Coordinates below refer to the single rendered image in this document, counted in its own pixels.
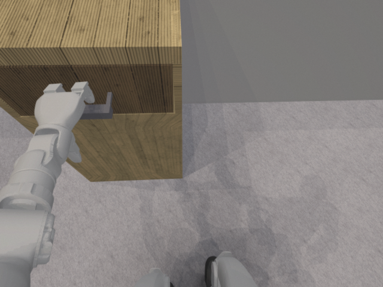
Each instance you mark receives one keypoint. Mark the left robot upper arm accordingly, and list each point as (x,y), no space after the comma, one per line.
(26,240)

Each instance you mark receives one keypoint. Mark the robot right thigh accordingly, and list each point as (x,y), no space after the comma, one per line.
(229,272)

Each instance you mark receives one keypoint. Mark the robot thigh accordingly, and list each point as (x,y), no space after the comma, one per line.
(229,272)
(153,280)

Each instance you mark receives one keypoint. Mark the left robot hand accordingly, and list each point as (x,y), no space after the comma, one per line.
(56,106)

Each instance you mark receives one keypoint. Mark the handle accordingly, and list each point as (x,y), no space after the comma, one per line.
(99,111)

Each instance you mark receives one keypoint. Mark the robot left thigh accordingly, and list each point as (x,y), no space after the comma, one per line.
(153,280)

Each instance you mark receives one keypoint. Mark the robot left forearm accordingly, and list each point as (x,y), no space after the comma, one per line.
(33,179)

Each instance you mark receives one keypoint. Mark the cabinet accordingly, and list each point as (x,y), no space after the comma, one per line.
(127,147)

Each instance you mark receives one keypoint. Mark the drawer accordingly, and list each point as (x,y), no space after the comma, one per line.
(136,88)

